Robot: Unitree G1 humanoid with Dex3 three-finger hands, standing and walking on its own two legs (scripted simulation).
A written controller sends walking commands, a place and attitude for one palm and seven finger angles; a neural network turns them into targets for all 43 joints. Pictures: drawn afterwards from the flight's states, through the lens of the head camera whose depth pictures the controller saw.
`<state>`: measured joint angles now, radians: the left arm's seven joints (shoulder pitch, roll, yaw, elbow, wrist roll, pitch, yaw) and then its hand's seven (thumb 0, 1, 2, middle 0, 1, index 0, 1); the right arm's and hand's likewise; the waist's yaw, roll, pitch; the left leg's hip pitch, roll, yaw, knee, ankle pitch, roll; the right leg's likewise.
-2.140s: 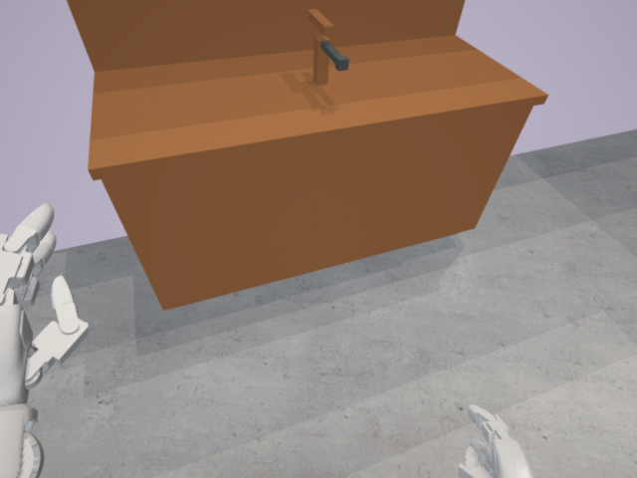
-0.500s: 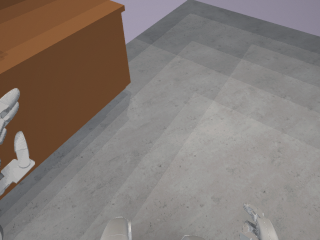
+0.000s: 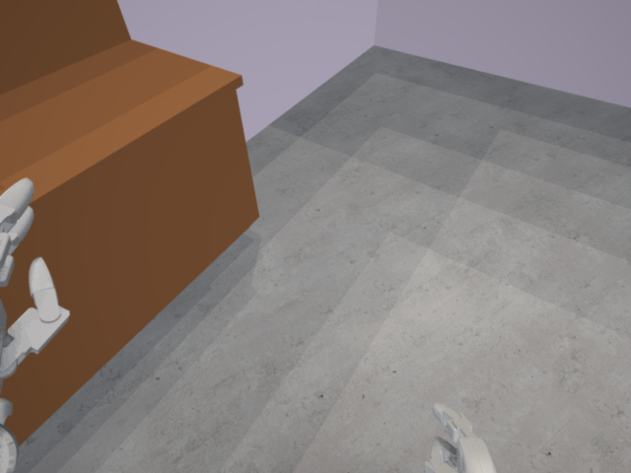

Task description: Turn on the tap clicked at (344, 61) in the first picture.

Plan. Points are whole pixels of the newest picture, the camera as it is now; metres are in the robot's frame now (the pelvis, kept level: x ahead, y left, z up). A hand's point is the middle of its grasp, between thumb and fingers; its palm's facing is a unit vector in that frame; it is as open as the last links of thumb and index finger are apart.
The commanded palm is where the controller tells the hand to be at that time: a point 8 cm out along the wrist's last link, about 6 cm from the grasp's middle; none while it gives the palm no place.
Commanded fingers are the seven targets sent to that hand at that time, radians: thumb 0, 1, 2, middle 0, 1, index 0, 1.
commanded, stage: walk to a spot facing it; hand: left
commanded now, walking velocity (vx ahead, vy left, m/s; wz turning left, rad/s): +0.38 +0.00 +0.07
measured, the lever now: out of the picture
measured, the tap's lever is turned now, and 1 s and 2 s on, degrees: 0 0 0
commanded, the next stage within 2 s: turn to face it in 0.46 s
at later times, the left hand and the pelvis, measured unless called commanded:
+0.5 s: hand (125, 179) +0.39 +0.25 +0.19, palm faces +0.46 -0.78 -0.43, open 7.4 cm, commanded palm +0.32 +0.29 +0.18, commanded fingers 0.00 0.90 0.90 -0.20 -0.30 -0.20 -0.30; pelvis +0.18 +0.00 -0.02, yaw +3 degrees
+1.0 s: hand (151, 185) +0.42 +0.24 +0.16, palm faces +0.61 -0.67 -0.43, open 7.4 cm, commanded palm +0.34 +0.26 +0.18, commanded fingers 0.00 0.90 0.90 -0.20 -0.30 -0.20 -0.30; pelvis +0.27 -0.05 +0.00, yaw +18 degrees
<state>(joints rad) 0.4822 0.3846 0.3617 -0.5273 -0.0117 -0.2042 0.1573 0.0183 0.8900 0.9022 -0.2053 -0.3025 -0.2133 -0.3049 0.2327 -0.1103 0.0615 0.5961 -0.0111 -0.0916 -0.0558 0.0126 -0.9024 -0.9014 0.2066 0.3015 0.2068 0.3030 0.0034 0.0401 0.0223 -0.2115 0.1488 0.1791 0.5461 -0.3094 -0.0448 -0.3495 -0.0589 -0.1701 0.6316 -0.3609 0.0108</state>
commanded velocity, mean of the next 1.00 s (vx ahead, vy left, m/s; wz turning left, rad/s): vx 0.16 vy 0.00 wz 0.42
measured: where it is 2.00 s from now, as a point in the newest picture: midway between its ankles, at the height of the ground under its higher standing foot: outside the picture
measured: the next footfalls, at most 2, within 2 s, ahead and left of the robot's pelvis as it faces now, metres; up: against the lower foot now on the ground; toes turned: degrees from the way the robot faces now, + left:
right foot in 0.02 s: +0.09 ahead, -0.11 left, +0.00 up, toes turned -10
left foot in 0.44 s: +0.30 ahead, +0.11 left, +0.00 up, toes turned +14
